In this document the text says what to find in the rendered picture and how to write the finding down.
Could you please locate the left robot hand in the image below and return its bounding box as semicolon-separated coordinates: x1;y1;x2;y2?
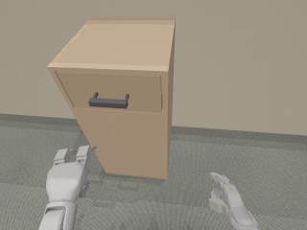
46;145;96;202

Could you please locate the right robot hand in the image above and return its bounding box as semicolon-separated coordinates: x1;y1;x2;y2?
208;172;245;216

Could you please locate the cabinet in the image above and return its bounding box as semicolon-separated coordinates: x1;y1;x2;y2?
47;16;176;180

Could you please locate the robot left forearm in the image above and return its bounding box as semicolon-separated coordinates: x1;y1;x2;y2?
38;200;78;230

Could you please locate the drawer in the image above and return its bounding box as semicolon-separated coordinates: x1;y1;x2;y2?
57;71;163;113

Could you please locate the robot right forearm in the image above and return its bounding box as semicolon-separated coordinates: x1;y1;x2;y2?
228;206;259;230

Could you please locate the handle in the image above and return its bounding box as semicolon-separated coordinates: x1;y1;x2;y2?
88;92;130;109

